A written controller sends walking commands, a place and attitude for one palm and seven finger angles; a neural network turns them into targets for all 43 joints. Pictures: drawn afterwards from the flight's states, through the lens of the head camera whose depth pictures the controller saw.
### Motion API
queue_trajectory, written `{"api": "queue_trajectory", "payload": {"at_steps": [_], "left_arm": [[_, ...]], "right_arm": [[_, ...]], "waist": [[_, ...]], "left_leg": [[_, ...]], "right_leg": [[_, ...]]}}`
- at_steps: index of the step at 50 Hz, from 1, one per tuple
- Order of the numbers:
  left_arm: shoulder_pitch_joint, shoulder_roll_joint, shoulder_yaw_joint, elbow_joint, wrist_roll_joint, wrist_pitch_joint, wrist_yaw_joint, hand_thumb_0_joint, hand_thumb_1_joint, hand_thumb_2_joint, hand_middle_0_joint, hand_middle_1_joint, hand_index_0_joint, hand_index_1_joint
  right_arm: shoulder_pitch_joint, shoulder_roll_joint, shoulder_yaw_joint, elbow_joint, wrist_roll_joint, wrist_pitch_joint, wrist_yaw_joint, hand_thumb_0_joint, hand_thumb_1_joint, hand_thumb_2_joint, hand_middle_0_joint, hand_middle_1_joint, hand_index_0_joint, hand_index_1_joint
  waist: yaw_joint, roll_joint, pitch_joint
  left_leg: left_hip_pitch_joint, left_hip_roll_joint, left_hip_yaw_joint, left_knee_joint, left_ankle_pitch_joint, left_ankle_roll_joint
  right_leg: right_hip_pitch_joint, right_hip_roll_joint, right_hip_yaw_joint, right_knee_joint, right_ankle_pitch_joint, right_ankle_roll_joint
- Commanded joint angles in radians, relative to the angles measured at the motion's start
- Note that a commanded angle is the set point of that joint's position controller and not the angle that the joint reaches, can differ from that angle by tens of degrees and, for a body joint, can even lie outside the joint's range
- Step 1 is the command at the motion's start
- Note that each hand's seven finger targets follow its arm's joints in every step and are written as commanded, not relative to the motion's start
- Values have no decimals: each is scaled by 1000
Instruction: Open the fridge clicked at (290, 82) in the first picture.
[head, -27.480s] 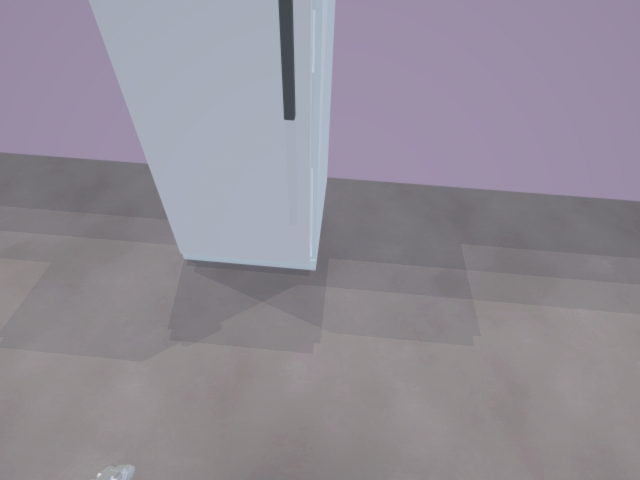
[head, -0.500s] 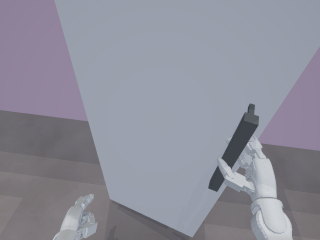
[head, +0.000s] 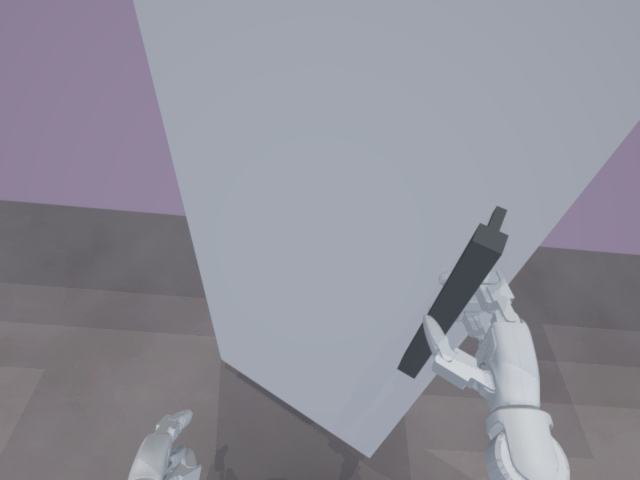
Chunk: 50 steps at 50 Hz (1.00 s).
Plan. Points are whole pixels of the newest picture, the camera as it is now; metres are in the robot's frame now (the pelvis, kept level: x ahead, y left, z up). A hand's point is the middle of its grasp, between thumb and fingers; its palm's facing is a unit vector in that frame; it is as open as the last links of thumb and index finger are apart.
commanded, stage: walk backward, drawing the door open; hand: right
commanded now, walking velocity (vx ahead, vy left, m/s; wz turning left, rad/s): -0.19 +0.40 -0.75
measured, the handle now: (446, 303) +0.31 -0.10 +0.10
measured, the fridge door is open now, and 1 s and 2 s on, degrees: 29 52 63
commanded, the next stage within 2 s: stop walking and hold the door back in 1.38 s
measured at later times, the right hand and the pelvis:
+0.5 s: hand (383, 404) +0.19 -0.03 +0.10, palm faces +0.35 +0.89 -0.28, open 7.7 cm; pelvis -0.02 +0.19 -0.03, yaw -20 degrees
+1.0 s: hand (263, 460) +0.13 +0.07 +0.10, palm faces +0.73 +0.62 -0.30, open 8.0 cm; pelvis +0.06 +0.36 -0.01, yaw -48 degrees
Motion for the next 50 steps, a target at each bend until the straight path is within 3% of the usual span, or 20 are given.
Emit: {"api": "queue_trajectory", "payload": {"at_steps": [1, 5, 9, 12, 13, 14, 15, 17, 20, 23, 26, 27, 29, 30, 31, 32, 38, 41, 43, 50], "left_arm": [[-126, 107, 58, -136, 6, -92, 25, 0, 900, 900, -200, -300, -200, -300], [-189, 105, 57, -148, 16, -100, 33, 0, 900, 900, -200, -300, -200, -300], [-165, 68, 64, -82, -7, -115, 32, 0, 900, 900, -200, -300, -200, -300], [-53, 65, 79, -35, -16, -156, 24, 0, 900, 900, -200, -300, -200, -300], [22, 68, 83, -15, -19, -186, 30, 0, 900, 900, -200, -300, -200, -300], [57, 109, 89, -21, -12, -216, 29, 0, 900, 900, -200, -300, -200, -300], [-104, 146, 77, -108, 76, -214, 18, 0, 900, 900, -200, -300, -200, -300], [-250, 195, 116, -118, 53, -176, -5, 0, 900, 900, -200, -300, -200, -300], [-183, 113, 66, -127, 38, -206, 9, 0, 900, 900, -200, -300, -200, -300], [-107, 61, 95, -107, -11, -212, 19, 0, 900, 900, -200, -300, -200, -300], [-79, 23, 65, -88, 14, -217, 14, 0, 900, 900, -200, -300, -200, -300], [-91, 80, 104, -112, -16, -221, 24, 0, 900, 900, -200, -300, -200, -300], [-50, 109, 104, -124, -14, -246, 42, 0, 900, 900, -200, -300, -200, -300], [-63, 165, 107, -127, 0, -261, 36, 0, 900, 900, -200, -300, -200, -300], [-49, 171, 89, -98, 12, -253, 27, 0, 900, 900, -200, -300, -200, -300], [-71, 182, 89, -104, 22, -250, 21, 0, 900, 900, -200, -300, -200, -300], [-135, 121, 81, -113, 9, -224, 6, 0, 900, 900, -200, -300, -200, -300], [-92, 59, 79, -121, -26, -228, 18, 0, 900, 900, -200, -300, -200, -300], [-131, 42, 69, -122, -9, -241, 33, 0, 900, 900, -200, -300, -200, -300], [-142, 46, 57, -148, -1, -203, 50, 0, 900, 900, -200, -300, -200, -300]], "right_arm": [[-151, -83, -21, -267, -21, -79, 29, 0, -900, -900, 450, 1400, 450, 1400], [-109, -67, -27, -307, -13, -77, 31, 0, -900, -900, 450, 1400, 450, 1400], [-136, -107, -79, -363, -29, -49, 29, 0, -900, -900, 450, 1400, 450, 1400], [-151, -81, -75, -308, -61, -48, 51, 0, -900, -900, 450, 1400, 450, 1400], [-180, -66, -60, -300, -61, -60, 62, 0, -900, -900, 450, 1400, 450, 1400], [-181, -31, -39, -274, -46, -83, 73, 0, -900, -900, 450, 1400, 450, 1400], [-82, -86, -111, -252, -65, -123, 62, 0, -900, -900, 450, 1400, 450, 1400], [-105, -166, -174, -378, -57, -126, 78, 0, -900, -900, 450, 1400, 450, 1400], [-50, -50, -142, -311, -19, -137, 49, 0, -900, -900, 450, 1400, 450, 1400], [-272, -164, -189, -419, -36, -114, 32, 0, -900, -900, 450, 1400, 450, 1400], [-323, -155, -213, -436, -42, -136, 27, 0, -900, -900, 450, 1400, 450, 1400], [-248, -192, -258, -370, -18, -129, 45, 0, -900, -900, 450, 1400, 450, 1400], [-304, -113, -176, -394, -4, -134, 89, 0, -900, -900, 450, 1400, 450, 1400], [-283, -64, -136, -394, 2, -157, 97, 0, -900, -900, 450, 1400, 450, 1400], [-312, -91, -115, -356, -41, -176, 89, 0, -900, -900, 450, 1400, 450, 1400], [-331, -155, -191, -418, -42, -209, 78, 0, -900, -900, 450, 1400, 450, 1400], [-163, -126, -232, -386, -2, -153, 50, 0, -900, -900, 450, 1400, 450, 1400], [-218, -186, -258, -401, -9, -117, 31, 0, -900, -900, 450, 1400, 450, 1400], [-295, -243, -295, -474, -25, -128, 23, 0, -900, -900, 450, 1400, 450, 1400], [-167, -161, -257, -350, 2, -167, 42, 0, -900, -900, 450, 1400, 450, 1400]], "waist": [[23, 40, -187], [-11, -23, -121], [-5, 218, -97], [53, 244, -61], [118, 177, -39], [178, -218, -81], [11, -374, -182], [-75, 8, -154], [-93, -90, -51], [-4, 261, -196], [30, 54, -160], [26, 217, -125], [64, 136, -98], [36, -157, -114], [41, -137, -100], [12, 41, -126], [-61, -260, -144], [-43, 189, -212], [-54, 312, -171], [-43, 324, -110]], "left_leg": [[-177, 58, -29, -85, -121, -124], [18, 16, -90, -14, -233, -129], [-309, 213, -93, -343, -361, -90], [-385, 113, 131, -218, 94, -276], [-522, -25, 215, 45, 296, -377], [-624, -145, 140, 780, 142, -459], [-465, 46, -299, 1238, -323, -191], [-326, 132, -478, 978, -312, -28], [130, 16, -104, 270, -243, -72], [-145, 201, -105, -165, -387, 14], [-147, 376, -95, -41, -25, 80], [-190, 338, -91, 31, 40, 69], [-384, 168, 54, 473, -39, -19], [-563, 32, 6, 769, -404, -109], [-581, 70, -149, 877, -391, -130], [-544, 100, -226, 846, -292, -129], [157, 33, -57, 268, -175, -97], [39, 183, -141, -152, -249, -24], [-50, 410, -375, -147, -29, 128], [165, 351, -44, 62, 517, 116]], "right_leg": [[262, -58, 117, -38, -147, -42], [-10, -104, 255, -196, -355, -72], [161, 83, -86, 360, -272, 18], [259, 60, -191, 442, -365, -16], [486, 2, -111, 176, -247, -66], [573, -286, 374, -393, -82, -227], [227, -638, 892, -210, 71, -292], [128, -582, 637, -117, 80, -228], [-318, -164, 59, -31, -393, -4], [30, 89, -144, 587, -403, 71], [-45, 37, -113, 768, -383, 40], [36, -11, -113, 673, -350, 34], [300, -95, 102, 175, -220, -37], [394, -408, 678, -95, -33, -129], [404, -524, 922, -168, 54, -151], [380, -552, 868, -168, -31, -202], [-144, -189, 150, -59, -381, -34], [1, 25, -83, 435, -412, 43], [-168, 63, -53, 990, -527, 31], [-93, -38, -143, 562, -492, 27]]}}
